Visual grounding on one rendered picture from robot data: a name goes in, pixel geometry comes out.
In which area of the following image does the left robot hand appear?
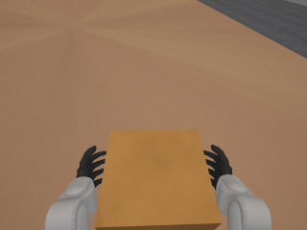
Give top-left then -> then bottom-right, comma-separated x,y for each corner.
76,146 -> 106,188

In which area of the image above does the right robot hand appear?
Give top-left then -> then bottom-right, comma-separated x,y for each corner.
203,145 -> 232,191

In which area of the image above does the left robot forearm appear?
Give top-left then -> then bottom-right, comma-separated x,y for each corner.
44,176 -> 98,230

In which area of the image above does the carton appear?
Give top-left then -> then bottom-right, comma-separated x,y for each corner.
94,129 -> 222,230

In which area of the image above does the right robot forearm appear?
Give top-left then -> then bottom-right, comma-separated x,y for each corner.
215,174 -> 272,230

